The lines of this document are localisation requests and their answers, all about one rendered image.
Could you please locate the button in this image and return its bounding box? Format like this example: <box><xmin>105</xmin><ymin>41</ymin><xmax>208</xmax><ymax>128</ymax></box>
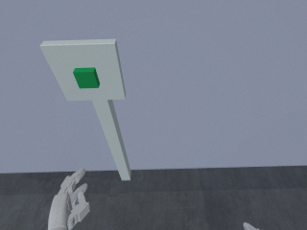
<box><xmin>73</xmin><ymin>67</ymin><xmax>100</xmax><ymax>89</ymax></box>

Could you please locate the robot left hand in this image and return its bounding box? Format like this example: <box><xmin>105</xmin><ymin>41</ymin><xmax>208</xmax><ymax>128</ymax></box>
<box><xmin>48</xmin><ymin>168</ymin><xmax>90</xmax><ymax>230</ymax></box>

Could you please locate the panel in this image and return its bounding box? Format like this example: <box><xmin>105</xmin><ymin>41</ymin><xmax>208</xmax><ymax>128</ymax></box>
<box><xmin>39</xmin><ymin>38</ymin><xmax>131</xmax><ymax>181</ymax></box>

